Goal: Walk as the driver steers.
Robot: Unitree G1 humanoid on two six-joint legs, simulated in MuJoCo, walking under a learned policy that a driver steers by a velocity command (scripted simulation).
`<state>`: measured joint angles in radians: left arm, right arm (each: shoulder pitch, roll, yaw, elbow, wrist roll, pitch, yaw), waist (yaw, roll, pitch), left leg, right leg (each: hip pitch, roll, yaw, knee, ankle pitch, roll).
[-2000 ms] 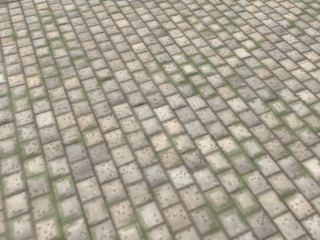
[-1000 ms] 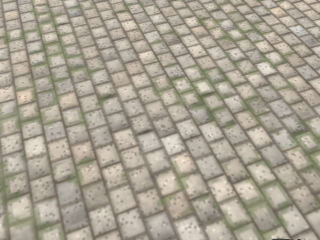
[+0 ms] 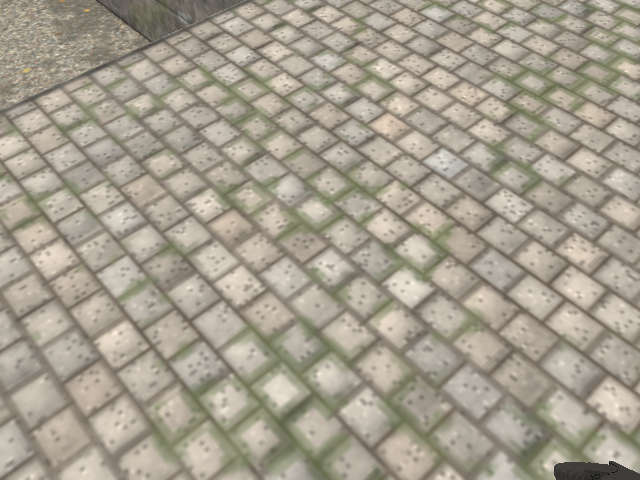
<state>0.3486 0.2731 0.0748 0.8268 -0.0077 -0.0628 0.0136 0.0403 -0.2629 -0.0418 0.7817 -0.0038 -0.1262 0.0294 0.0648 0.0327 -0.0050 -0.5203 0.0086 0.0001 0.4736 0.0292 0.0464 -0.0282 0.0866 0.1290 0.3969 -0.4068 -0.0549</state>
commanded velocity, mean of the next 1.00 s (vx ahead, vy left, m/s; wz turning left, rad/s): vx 0.09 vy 0.00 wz -0.40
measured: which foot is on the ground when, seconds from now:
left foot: up 0.00-0.00, down 0.02-0.64, up 0.66-1.00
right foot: down 0.00-0.04, up 0.06-0.60, down 0.62-1.00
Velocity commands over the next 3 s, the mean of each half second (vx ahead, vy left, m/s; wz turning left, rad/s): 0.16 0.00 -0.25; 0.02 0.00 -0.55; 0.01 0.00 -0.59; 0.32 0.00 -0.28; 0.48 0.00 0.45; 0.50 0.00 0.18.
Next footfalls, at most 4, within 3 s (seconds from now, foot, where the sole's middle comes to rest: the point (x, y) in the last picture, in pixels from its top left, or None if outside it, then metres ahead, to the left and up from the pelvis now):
0.02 left None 0.18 0.11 -0.77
0.62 right None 0.18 -0.13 -0.77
1.10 left None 0.28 0.08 -0.77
1.54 right None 0.10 -0.13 -0.77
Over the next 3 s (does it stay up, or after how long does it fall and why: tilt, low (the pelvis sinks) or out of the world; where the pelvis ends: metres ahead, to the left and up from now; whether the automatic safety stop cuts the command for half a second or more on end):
stays up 0.73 -0.46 0.00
